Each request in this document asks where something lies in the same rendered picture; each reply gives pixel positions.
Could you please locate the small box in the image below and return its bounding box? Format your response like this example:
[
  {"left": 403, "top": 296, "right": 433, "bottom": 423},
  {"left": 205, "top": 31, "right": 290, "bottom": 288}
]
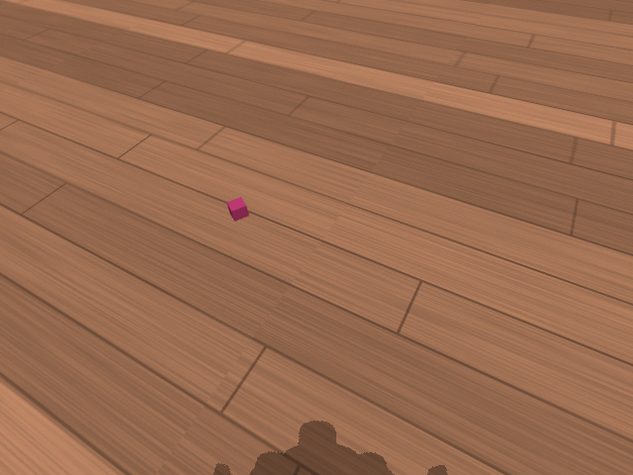
[{"left": 226, "top": 197, "right": 249, "bottom": 221}]

